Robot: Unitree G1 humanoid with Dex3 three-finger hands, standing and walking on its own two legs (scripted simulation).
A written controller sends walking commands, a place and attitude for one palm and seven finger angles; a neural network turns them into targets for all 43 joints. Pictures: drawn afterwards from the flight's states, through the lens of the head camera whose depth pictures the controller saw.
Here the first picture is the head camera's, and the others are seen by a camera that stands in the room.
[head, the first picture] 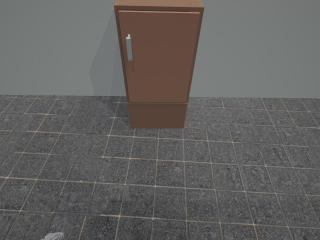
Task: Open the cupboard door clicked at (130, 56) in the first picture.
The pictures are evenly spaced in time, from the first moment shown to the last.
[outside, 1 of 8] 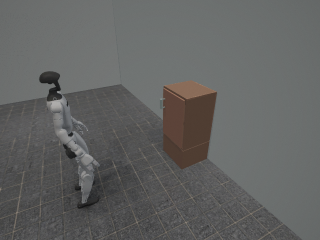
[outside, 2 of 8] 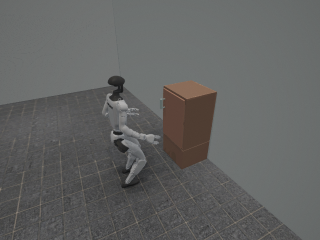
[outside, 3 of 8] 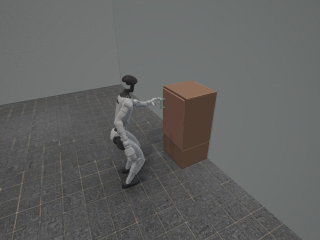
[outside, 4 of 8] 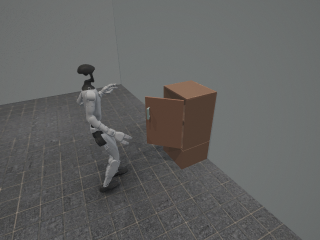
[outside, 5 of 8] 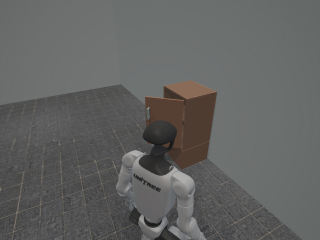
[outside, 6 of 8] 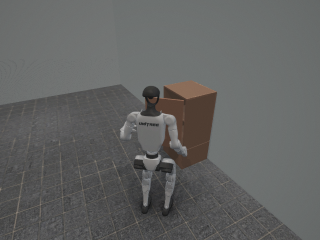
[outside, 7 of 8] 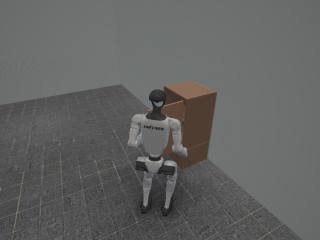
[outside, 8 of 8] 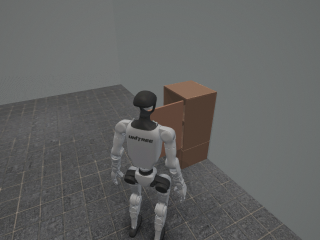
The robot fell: no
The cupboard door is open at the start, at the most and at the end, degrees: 0 94 94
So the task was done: yes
